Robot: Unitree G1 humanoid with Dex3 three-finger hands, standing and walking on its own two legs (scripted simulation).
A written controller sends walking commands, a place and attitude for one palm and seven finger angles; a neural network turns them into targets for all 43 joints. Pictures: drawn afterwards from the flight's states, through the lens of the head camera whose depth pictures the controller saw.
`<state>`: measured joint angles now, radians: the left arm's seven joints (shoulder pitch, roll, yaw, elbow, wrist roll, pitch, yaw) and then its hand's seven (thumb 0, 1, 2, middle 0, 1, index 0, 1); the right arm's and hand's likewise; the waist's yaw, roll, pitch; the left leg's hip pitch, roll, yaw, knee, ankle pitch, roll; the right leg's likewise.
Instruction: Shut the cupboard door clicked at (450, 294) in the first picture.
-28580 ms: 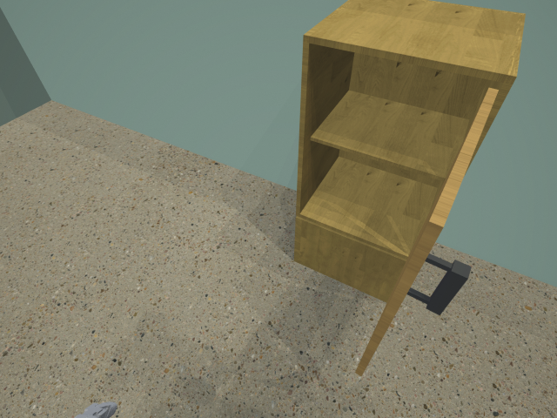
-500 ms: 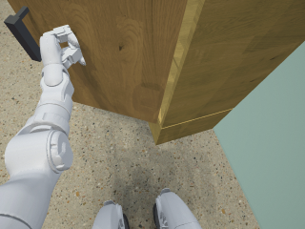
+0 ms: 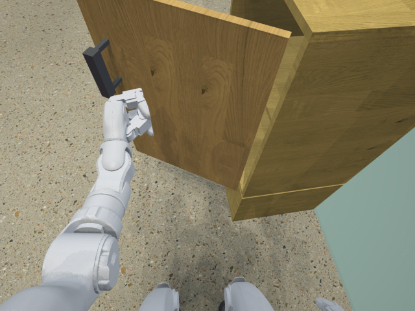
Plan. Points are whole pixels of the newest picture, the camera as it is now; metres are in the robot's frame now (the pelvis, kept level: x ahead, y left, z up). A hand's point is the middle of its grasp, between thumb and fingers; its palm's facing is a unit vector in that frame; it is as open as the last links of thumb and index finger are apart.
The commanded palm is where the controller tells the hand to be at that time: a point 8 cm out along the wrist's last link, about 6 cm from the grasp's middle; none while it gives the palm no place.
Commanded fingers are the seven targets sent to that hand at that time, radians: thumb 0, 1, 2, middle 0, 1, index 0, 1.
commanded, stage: draw the hand back to the body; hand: left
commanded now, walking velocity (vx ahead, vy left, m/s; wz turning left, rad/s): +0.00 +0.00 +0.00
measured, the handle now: (106, 69) +0.63 +0.20 +0.06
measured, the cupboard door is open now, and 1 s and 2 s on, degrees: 58 58 58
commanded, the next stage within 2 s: step back with the hand held close in 1.64 s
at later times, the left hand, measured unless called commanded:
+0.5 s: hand (100, 139) +0.38 +0.15 +0.13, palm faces +0.07 -1.00 -0.03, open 3.1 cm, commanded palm +0.34 +0.20 +0.13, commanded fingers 0.00 0.90 0.90 -1.22 -1.41 -1.22 -1.41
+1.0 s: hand out of the picture +0.26 +0.23 +0.20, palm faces +0.31 -0.90 -0.31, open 4.2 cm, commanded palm +0.22 +0.28 +0.21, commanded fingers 0.00 0.90 0.90 -0.53 -0.66 -0.53 -0.66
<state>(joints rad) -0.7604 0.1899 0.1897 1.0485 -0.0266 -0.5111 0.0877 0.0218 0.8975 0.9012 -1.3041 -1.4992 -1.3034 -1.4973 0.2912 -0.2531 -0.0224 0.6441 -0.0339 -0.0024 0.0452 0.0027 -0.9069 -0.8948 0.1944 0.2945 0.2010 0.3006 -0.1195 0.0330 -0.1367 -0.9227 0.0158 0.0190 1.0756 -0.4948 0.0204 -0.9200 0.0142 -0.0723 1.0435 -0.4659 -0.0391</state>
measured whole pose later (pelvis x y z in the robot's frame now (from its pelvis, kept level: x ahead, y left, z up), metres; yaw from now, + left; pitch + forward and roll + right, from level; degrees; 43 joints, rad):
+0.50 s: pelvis +0.00 +0.00 +0.04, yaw -1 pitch +9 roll -1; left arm -0.32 0.22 0.17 0.57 -0.17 -0.34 -0.04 0.02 0.90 0.90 -1.30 -1.50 -1.30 -1.50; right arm 0.34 -0.26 0.00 0.62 0.04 -0.02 -0.03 0.01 -0.90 -0.89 0.20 0.29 0.20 0.30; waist -0.05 0.04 -0.10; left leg -0.58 0.02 0.03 0.82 -0.40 0.02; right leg -0.58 0.03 -0.05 0.79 -0.37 -0.04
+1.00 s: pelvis +0.02 +0.01 +0.08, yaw +0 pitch -3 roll +0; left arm 0.24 0.30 0.14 -0.14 -0.06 -0.06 0.10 0.02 0.89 0.90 -0.80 -0.94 -0.80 -0.94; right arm 0.17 -0.22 0.05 0.58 0.03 -0.03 -0.08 0.01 -0.90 -0.89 0.20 0.30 0.20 0.30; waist 0.05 0.07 0.00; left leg -0.12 -0.02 0.03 0.45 -0.27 0.03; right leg -0.13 0.00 -0.05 0.44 -0.25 -0.02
